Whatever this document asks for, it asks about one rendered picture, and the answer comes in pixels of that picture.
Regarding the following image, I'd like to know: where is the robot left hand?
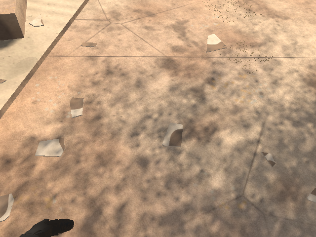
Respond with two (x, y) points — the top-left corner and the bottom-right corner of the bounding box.
(20, 218), (74, 237)

